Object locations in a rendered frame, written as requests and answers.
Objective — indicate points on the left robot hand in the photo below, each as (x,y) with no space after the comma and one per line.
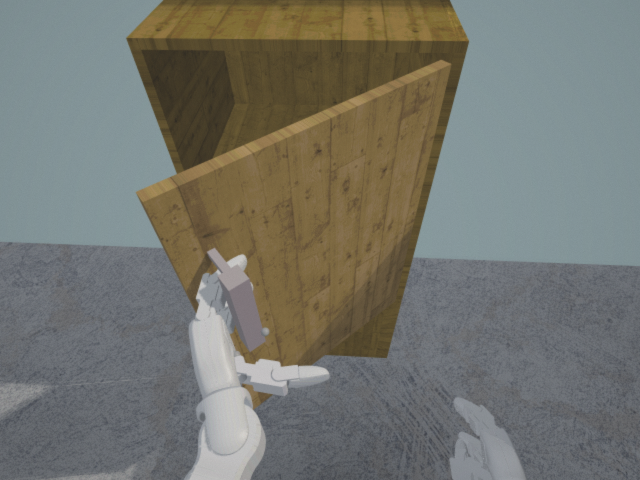
(213,350)

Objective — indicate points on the handle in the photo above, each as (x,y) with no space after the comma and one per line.
(239,295)

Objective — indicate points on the right robot hand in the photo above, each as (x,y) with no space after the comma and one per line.
(493,457)

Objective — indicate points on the cupboard door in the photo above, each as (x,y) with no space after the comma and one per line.
(323,210)

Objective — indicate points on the left robot forearm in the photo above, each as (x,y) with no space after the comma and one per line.
(231,440)

